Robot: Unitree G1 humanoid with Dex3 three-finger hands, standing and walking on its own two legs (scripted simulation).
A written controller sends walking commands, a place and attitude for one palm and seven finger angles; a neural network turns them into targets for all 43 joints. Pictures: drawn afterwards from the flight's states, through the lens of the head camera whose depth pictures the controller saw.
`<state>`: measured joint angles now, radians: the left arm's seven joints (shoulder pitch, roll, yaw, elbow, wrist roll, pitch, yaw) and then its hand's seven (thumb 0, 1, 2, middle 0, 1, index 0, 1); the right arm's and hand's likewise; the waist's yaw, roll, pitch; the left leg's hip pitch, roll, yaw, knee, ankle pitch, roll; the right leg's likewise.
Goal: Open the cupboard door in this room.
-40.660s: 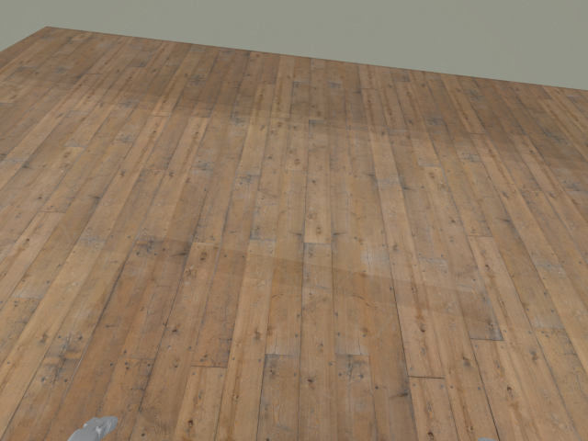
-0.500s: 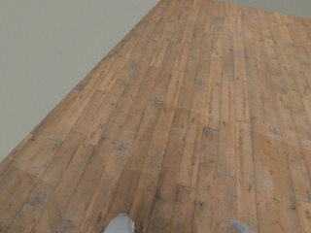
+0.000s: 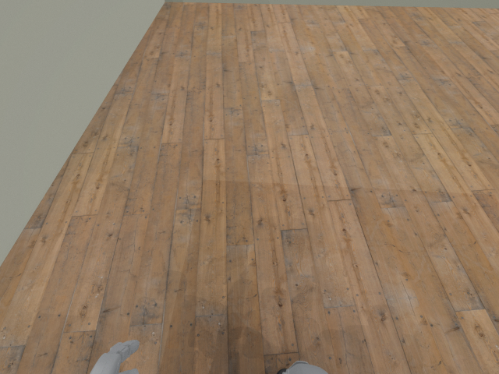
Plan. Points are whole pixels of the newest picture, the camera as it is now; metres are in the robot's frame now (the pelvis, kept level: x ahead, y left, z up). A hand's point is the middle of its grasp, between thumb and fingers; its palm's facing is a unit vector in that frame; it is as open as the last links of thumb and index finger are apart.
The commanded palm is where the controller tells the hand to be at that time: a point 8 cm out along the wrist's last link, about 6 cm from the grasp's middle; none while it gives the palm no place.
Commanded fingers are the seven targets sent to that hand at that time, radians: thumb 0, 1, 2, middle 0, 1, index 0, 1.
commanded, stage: walk to a spot facing it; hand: left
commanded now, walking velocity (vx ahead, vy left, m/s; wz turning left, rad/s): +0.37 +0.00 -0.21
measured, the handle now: out of the picture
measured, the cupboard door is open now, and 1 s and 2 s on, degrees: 50 50 50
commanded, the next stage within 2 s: turn to face it in 0.30 s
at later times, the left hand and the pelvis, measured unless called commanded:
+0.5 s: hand (179, 369) +0.16 +0.14 -0.17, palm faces +0.10 -0.98 -0.14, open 7.4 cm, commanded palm none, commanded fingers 0.00 0.90 0.90 -0.20 -0.30 -0.20 -0.30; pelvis +0.24 -0.02 +0.00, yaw +1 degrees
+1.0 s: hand (181, 233) +0.42 +0.17 -0.14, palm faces +0.26 -0.93 -0.26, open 7.4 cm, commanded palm none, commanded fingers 0.00 0.90 0.90 -0.20 -0.30 -0.20 -0.30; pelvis +0.34 -0.06 +0.01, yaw +15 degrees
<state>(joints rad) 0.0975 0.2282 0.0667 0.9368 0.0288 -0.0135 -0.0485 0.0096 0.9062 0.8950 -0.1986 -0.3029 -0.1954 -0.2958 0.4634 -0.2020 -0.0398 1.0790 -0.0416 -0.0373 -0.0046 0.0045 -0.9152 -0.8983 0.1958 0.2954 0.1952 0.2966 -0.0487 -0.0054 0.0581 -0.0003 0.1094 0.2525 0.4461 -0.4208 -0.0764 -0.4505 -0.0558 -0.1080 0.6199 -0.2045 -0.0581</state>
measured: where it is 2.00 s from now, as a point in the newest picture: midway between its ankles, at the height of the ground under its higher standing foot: (277, 316)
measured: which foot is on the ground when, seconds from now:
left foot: down 0.00-0.02, up 0.04-0.50, down 0.52-0.94, up 0.96-1.00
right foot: down 0.00-0.52, up 0.54-0.92, down 0.94-1.00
